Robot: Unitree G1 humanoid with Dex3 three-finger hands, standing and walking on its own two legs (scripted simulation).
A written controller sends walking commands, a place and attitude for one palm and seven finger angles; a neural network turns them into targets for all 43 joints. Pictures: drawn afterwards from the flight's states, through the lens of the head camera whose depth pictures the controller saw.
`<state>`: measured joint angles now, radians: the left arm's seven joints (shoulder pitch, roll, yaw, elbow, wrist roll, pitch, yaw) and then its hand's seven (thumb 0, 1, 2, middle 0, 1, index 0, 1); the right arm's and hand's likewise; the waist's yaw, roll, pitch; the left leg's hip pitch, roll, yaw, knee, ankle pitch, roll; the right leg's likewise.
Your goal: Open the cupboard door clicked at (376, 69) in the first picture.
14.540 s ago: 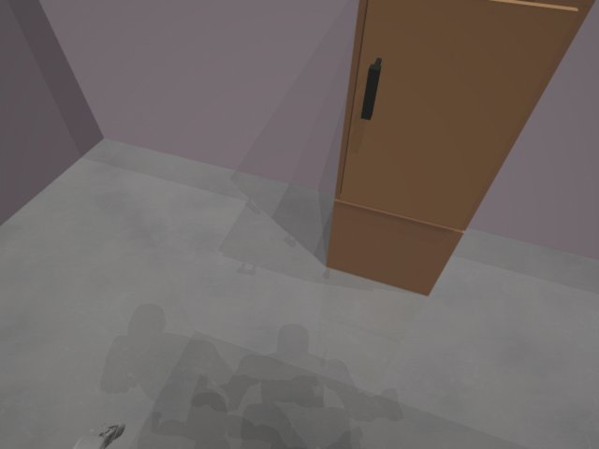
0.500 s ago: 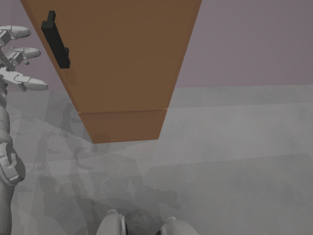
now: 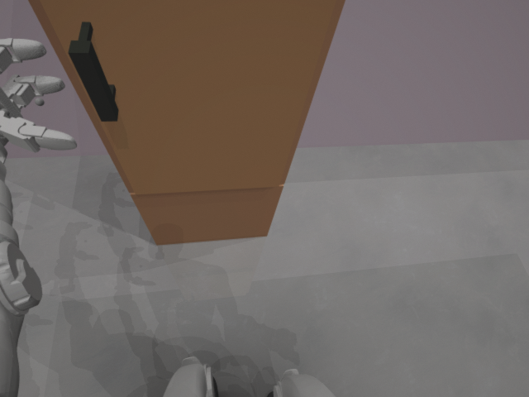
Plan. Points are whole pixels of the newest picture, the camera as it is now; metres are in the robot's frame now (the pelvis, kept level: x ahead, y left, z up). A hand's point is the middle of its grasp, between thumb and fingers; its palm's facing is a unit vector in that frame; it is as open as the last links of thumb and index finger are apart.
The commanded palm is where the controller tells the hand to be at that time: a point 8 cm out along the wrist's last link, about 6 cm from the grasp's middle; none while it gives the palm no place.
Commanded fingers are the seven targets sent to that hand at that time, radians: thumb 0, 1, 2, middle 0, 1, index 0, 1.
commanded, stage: slide the fingers in behind the handle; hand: left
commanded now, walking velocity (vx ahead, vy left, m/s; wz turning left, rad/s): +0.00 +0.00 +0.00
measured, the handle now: (98, 74) +0.56 +0.20 +0.11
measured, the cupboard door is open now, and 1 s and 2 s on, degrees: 0 0 0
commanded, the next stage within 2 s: close the thumb around the handle in 1.52 s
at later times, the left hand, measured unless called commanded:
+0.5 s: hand (74, 107) +0.49 +0.22 +0.12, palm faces +0.05 -1.00 -0.01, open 14.0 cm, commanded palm +0.47 +0.26 +0.10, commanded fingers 0.00 -0.50 0.30 -0.30 -1.20 -0.30 -1.20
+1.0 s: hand (94, 105) +0.50 +0.20 +0.11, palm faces +0.05 -1.00 -0.01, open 14.0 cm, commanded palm +0.48 +0.24 +0.10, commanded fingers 0.00 -0.50 0.30 -0.30 -1.20 -0.30 -1.20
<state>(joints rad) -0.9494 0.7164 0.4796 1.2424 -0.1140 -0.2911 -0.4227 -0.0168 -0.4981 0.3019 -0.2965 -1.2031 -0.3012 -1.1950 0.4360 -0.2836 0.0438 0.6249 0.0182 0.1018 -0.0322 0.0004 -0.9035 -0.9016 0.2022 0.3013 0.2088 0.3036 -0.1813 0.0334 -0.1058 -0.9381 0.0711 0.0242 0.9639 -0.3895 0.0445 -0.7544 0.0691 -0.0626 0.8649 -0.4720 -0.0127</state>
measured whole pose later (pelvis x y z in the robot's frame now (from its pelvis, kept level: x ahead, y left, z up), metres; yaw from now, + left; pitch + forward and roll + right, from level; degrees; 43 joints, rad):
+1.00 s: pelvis -0.01 -0.02 +0.00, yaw +1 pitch +19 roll -4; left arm -0.92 0.57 0.40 1.19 -0.11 -0.32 -0.27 -0.02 -0.50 0.30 -0.30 -1.20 -0.30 -1.20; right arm 0.44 -0.28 0.02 0.64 0.01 0.07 -0.01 0.00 -0.91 -0.90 0.20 0.30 0.21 0.30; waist -0.17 0.04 -0.10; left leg -0.90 0.07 0.02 0.94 -0.37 0.02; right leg -0.73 0.07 -0.07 0.88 -0.48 -0.04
